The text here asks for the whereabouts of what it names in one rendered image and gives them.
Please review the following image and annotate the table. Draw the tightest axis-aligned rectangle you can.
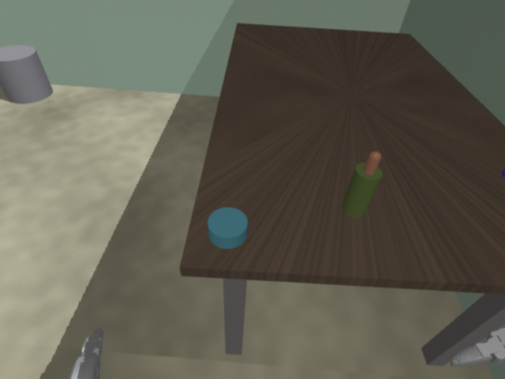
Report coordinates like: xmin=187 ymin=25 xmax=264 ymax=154
xmin=180 ymin=23 xmax=505 ymax=366

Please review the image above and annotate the right robot hand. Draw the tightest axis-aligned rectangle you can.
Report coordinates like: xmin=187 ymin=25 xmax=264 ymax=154
xmin=450 ymin=327 xmax=505 ymax=367

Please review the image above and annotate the left robot hand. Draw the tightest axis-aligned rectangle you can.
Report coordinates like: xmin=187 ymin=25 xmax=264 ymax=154
xmin=69 ymin=328 xmax=103 ymax=379

